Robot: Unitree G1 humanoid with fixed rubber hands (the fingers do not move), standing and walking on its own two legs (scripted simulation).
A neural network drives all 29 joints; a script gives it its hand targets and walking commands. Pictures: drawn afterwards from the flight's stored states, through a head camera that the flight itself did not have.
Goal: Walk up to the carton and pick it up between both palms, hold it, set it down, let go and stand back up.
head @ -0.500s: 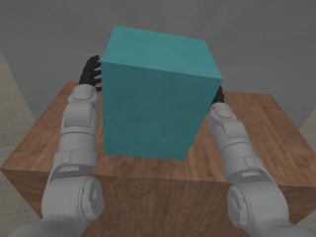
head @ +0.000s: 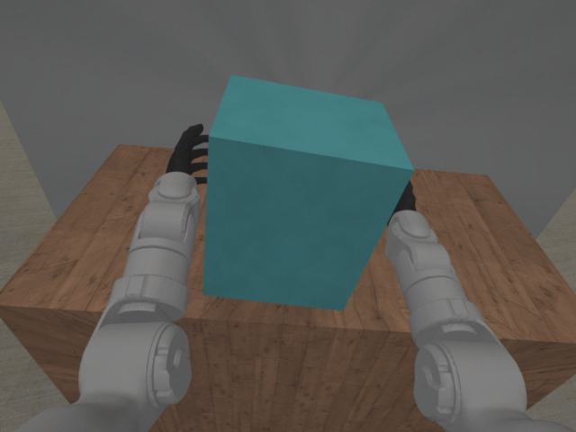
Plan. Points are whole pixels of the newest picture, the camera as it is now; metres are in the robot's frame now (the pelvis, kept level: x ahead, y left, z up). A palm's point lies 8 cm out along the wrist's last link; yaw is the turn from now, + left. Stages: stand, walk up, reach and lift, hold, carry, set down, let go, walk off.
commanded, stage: set down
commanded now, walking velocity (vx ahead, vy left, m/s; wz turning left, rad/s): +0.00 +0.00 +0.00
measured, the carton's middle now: (290, 200) +0.42 -0.02 +0.15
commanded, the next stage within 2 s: none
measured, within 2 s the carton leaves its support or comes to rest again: neither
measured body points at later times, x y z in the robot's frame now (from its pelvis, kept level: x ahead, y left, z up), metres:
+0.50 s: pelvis +0.00 +0.00 +0.00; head -0.01 +0.02 +0.45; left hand +0.43 +0.15 +0.15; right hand +0.41 -0.17 +0.12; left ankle +0.00 +0.12 -0.75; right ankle +0.01 -0.13 -0.75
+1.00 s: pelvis +0.01 +0.00 +0.00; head +0.02 +0.01 +0.45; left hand +0.43 +0.16 +0.11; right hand +0.41 -0.16 +0.09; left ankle +0.00 +0.12 -0.75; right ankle +0.01 -0.13 -0.75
